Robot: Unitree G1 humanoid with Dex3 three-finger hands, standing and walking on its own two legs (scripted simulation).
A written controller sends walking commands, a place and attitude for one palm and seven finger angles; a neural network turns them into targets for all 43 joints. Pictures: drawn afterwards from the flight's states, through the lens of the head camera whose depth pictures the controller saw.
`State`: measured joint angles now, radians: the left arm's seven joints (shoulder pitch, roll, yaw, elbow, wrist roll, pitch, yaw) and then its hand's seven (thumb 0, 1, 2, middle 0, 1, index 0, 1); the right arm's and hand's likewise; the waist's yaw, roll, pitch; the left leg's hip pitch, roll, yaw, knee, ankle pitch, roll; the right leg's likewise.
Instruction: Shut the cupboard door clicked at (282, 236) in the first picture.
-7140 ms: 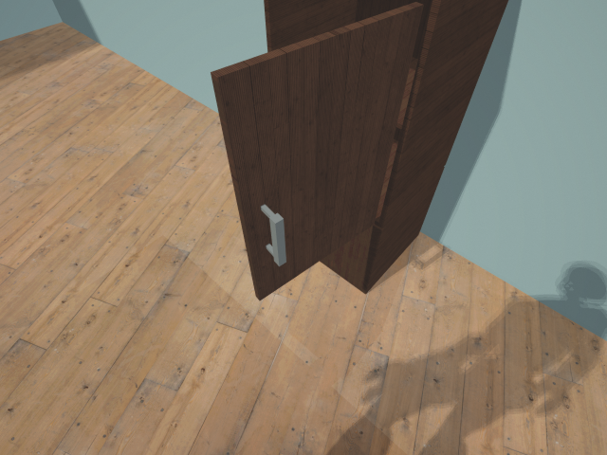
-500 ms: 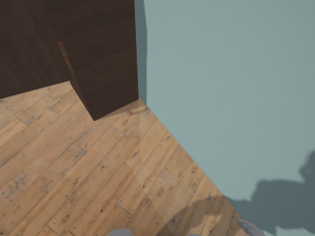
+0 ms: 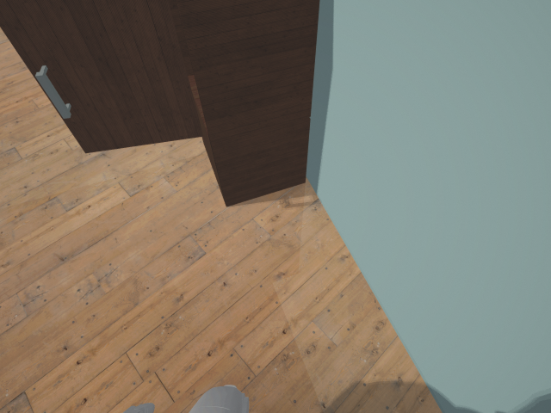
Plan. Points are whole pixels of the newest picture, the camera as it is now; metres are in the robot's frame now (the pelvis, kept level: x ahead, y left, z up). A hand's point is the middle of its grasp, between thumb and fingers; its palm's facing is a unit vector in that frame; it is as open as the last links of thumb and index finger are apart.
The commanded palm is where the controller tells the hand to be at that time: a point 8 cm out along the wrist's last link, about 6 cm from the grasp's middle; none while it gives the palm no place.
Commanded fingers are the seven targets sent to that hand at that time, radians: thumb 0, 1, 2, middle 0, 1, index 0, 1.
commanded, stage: turn to face it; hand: left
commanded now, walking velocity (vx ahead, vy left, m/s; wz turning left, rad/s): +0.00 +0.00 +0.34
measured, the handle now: (55, 92) +0.90 +0.67 -0.09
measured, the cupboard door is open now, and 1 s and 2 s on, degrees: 80 80 80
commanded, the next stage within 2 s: take the last steps up to it in 0.24 s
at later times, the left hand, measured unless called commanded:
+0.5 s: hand out of the picture +0.04 +0.22 -0.17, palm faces +0.22 -0.94 -0.26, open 7.4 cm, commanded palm none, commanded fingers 0.00 0.90 0.90 -0.20 -0.30 -0.20 -0.30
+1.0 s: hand out of the picture +0.00 +0.26 -0.19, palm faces +0.39 -0.90 -0.19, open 7.4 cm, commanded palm none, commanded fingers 0.00 0.90 0.90 -0.20 -0.30 -0.20 -0.30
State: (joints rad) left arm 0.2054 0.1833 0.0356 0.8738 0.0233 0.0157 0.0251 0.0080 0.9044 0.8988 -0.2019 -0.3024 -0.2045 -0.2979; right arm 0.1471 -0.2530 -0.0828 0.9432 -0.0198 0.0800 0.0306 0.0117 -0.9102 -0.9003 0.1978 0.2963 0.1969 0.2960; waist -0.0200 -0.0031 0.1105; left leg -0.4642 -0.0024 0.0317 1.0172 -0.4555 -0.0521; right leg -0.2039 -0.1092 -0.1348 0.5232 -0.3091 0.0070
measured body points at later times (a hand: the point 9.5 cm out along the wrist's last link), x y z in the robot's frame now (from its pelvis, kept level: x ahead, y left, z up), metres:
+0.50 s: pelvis +0.01 +0.00 -0.01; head +0.05 -0.01 +0.44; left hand +0.03 +0.27 -0.15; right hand +0.13 -0.23 -0.16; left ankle +0.00 +0.12 -0.74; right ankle +0.01 -0.13 -0.74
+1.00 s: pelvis +0.12 +0.10 -0.02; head +0.16 +0.13 +0.43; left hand -0.02 +0.30 -0.18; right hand +0.30 -0.09 -0.15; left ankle +0.13 +0.21 -0.74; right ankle +0.05 -0.07 -0.66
